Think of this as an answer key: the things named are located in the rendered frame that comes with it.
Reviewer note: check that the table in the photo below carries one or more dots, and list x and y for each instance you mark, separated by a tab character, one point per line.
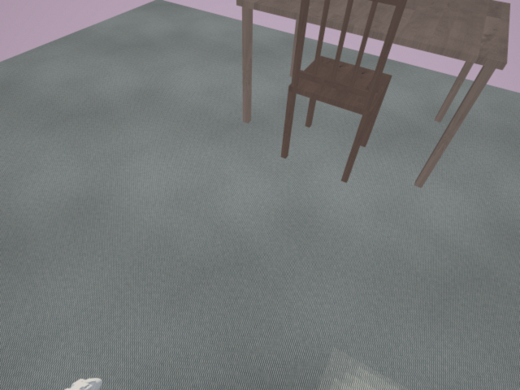
475	31

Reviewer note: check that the chair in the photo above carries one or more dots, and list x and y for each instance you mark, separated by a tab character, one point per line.
340	84

